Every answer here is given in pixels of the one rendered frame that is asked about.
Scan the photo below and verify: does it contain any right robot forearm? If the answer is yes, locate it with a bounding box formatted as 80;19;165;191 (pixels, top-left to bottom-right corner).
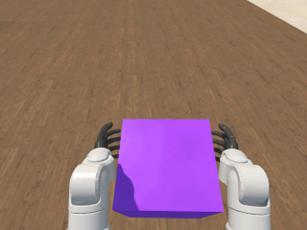
218;149;272;230

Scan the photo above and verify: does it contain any carton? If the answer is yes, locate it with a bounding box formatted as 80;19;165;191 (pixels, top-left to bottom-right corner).
112;119;224;219

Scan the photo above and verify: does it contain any left robot forearm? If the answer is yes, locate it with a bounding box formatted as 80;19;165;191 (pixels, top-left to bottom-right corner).
67;148;115;230

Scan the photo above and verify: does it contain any robot left hand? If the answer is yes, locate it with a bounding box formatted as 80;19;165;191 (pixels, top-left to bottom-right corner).
93;122;121;159

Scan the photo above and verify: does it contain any robot right hand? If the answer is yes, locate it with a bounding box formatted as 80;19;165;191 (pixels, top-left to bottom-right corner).
211;124;239;162

